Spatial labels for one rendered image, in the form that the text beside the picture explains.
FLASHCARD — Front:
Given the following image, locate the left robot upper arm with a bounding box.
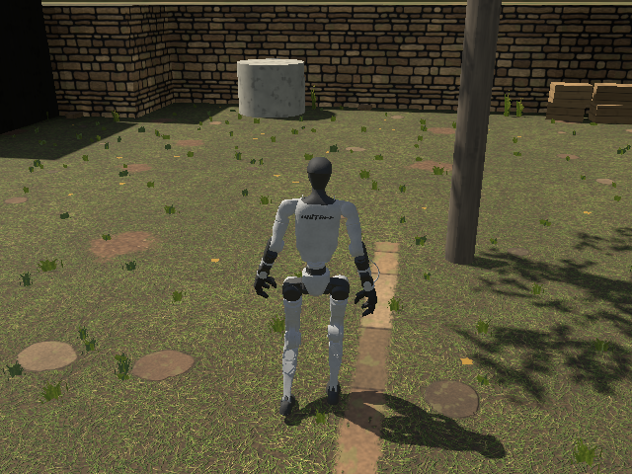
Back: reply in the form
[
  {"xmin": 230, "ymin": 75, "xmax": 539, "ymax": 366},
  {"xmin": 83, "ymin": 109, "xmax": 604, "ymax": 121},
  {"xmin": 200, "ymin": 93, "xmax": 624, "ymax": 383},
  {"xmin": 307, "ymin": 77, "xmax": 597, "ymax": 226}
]
[{"xmin": 269, "ymin": 198, "xmax": 298, "ymax": 253}]

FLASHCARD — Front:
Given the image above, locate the left robot forearm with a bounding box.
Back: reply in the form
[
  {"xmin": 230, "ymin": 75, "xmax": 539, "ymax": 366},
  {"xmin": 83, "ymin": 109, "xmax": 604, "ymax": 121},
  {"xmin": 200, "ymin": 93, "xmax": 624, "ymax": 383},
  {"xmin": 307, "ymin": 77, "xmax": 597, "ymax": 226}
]
[{"xmin": 257, "ymin": 237, "xmax": 277, "ymax": 279}]

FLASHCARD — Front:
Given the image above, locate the right robot forearm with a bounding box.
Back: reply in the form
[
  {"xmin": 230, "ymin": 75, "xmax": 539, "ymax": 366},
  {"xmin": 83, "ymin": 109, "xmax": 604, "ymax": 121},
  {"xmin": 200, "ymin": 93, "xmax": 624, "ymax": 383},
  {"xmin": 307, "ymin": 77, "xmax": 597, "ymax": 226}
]
[{"xmin": 355, "ymin": 242, "xmax": 375, "ymax": 291}]

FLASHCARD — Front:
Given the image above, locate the left robot hand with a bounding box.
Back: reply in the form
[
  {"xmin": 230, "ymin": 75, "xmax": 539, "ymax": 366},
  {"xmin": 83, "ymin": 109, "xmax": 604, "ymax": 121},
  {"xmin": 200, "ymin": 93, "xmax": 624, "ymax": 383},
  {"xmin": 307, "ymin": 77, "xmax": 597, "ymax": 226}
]
[{"xmin": 254, "ymin": 275, "xmax": 277, "ymax": 298}]

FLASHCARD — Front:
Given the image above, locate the robot left foot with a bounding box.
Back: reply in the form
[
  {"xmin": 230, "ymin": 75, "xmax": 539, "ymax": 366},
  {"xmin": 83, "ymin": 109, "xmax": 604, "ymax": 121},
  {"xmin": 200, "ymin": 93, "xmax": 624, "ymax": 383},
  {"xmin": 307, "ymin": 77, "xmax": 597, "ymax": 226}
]
[{"xmin": 279, "ymin": 394, "xmax": 295, "ymax": 416}]

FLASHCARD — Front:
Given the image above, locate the right robot hand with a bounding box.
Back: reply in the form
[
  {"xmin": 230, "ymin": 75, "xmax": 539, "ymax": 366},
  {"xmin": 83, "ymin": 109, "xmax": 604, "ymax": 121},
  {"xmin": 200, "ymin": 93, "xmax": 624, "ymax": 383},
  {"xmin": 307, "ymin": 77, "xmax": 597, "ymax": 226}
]
[{"xmin": 355, "ymin": 288, "xmax": 377, "ymax": 317}]

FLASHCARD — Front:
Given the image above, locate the left robot shin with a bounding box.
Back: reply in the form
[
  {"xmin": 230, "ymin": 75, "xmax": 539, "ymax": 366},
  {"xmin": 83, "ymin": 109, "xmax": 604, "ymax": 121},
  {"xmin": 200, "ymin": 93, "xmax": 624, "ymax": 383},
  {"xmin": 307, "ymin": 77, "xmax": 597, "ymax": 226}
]
[{"xmin": 282, "ymin": 331, "xmax": 298, "ymax": 403}]

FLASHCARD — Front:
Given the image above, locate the right robot upper arm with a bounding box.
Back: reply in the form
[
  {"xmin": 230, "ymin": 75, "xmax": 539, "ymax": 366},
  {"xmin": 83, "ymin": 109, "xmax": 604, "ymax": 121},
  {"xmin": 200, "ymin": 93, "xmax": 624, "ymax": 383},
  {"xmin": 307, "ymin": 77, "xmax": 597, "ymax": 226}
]
[{"xmin": 339, "ymin": 200, "xmax": 364, "ymax": 257}]

